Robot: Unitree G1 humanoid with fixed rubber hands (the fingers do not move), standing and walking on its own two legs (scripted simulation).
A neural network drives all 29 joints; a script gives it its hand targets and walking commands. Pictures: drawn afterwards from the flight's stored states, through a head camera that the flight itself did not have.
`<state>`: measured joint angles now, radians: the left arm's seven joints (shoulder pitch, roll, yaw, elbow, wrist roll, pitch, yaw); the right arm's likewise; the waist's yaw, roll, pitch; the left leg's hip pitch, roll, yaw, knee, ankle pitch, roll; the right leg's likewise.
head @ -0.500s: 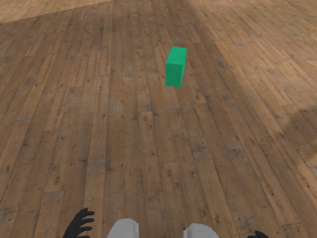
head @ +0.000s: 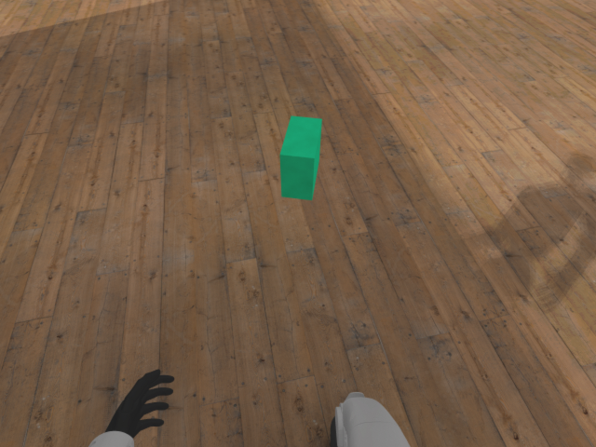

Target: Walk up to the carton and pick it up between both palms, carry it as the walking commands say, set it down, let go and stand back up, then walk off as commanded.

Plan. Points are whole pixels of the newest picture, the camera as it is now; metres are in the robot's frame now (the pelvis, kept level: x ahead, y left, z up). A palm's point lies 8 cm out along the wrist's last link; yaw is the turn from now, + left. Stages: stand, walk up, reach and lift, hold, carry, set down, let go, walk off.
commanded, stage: walk up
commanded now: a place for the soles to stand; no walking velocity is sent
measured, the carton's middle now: (301, 158) +1.33 -0.12 -0.62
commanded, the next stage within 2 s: none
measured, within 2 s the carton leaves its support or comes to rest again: neither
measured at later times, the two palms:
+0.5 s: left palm (157, 411) +0.20 +0.21 -0.14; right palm (420, 255) +0.41 -0.25 -0.08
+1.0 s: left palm (213, 260) +0.45 +0.14 -0.11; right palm (447, 202) +0.55 -0.36 -0.10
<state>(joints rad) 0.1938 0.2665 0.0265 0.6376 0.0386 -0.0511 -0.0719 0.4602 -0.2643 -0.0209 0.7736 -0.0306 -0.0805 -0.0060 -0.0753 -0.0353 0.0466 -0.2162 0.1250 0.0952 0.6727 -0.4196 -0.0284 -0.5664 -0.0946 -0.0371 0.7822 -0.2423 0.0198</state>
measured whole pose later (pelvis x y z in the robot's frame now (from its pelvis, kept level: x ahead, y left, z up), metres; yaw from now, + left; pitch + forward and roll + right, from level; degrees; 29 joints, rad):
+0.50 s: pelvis +0.24 -0.03 -0.01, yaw +4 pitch -2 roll +1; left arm 0.47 0.25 0.02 0.78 0.05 -0.01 -0.02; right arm 0.20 -0.21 -0.01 0.61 -0.03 -0.06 -0.01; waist 0.04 -0.04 0.05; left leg -0.47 0.04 0.09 0.77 -0.28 0.04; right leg -0.35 -0.04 -0.06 1.11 -0.56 -0.01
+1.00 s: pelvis +0.44 -0.12 +0.00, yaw +7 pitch -1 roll +0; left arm 0.36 0.23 0.03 0.76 0.04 -0.05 0.02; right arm 0.31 -0.26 -0.03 0.70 -0.04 -0.02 0.04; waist 0.02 0.01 0.07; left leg -0.57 0.06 0.07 1.11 -0.49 -0.01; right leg -0.34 -0.07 -0.16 0.69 -0.33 -0.05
